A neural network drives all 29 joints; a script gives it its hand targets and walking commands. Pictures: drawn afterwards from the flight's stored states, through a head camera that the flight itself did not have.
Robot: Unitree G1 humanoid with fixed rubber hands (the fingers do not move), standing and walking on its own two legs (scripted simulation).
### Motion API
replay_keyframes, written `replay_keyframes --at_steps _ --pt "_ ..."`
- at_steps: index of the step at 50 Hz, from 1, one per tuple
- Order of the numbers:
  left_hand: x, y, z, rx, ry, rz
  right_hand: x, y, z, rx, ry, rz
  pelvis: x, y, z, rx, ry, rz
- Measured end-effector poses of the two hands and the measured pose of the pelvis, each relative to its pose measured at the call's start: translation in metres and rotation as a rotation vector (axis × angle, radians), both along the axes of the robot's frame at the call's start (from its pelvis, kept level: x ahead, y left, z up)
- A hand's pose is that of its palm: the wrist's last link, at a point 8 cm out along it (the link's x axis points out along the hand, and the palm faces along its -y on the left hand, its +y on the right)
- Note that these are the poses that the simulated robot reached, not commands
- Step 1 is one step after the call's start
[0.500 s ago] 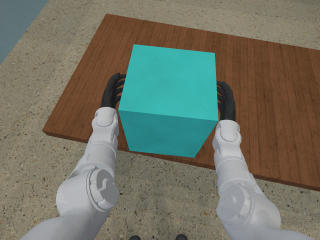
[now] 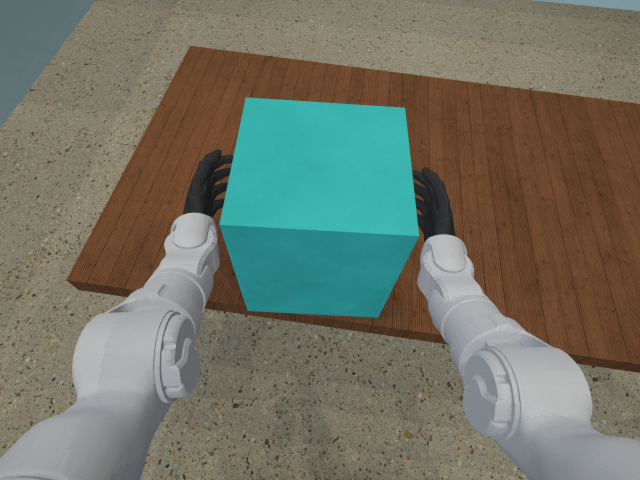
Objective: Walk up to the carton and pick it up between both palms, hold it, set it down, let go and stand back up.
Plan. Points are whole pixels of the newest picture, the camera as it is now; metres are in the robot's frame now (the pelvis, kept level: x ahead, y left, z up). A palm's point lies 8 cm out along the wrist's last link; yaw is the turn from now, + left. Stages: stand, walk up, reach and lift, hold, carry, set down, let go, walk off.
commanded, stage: set down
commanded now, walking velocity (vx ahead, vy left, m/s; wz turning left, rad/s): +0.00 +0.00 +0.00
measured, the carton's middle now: (318, 219) +0.47 +0.00 -0.01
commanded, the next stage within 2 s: none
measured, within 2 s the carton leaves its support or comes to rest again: neither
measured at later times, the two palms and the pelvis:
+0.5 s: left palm (165, 193) +0.45 +0.19 +0.08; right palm (492, 200) +0.43 -0.21 +0.08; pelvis -0.05 -0.01 -0.03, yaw +0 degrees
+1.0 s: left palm (123, 125) +0.46 +0.20 +0.17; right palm (523, 141) +0.44 -0.21 +0.17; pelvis -0.03 -0.01 +0.00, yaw +1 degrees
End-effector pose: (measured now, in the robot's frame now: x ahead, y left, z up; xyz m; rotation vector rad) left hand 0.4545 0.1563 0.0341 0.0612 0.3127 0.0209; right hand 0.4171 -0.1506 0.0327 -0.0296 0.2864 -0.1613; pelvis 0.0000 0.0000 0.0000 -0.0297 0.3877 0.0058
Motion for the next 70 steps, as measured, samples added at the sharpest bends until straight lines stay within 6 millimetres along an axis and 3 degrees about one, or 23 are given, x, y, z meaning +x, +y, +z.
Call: replay_keyframes --at_steps 7,16,20,29,42,54,61,70 --pt "0.001 0.025 0.015 0.042 -0.008 0.030 0.004 -0.010 0.008 0.001 0.005 -0.027 -0.010 0.006 -0.009 -0.013 0.035 -0.010" --pt "-0.012 0.055 0.019 0.077 -0.036 0.074 0.003 -0.054 0.027 -0.031 -0.017 -0.071 -0.029 0.004 -0.019 -0.012 0.059 -0.003" --pt "-0.010 0.050 0.029 0.074 -0.083 0.063 0.007 -0.061 0.040 -0.024 -0.046 -0.043 -0.038 -0.001 -0.024 -0.005 0.080 0.001" --pt "-0.003 0.025 0.056 0.037 -0.104 0.025 0.009 -0.055 0.059 0.004 -0.059 -0.007 -0.048 -0.011 -0.024 0.016 0.079 0.004" --pt "0.002 0.051 0.110 0.035 -0.123 0.070 0.016 -0.049 0.110 0.007 -0.077 -0.030 -0.037 -0.011 -0.009 0.012 0.008 0.011" --pt "0.008 0.047 0.147 0.023 -0.119 0.043 0.019 -0.058 0.148 0.018 -0.074 -0.049 -0.024 -0.007 0.002 0.004 -0.080 0.002" --pt "0.001 0.048 0.141 0.034 -0.087 0.030 0.015 -0.058 0.143 0.008 -0.052 -0.043 -0.023 -0.007 0.007 0.006 -0.126 -0.004" --pt "-0.033 0.052 0.086 0.030 -0.050 0.010 -0.013 -0.046 0.089 0.020 -0.024 -0.017 -0.026 -0.007 0.009 0.007 -0.170 -0.003"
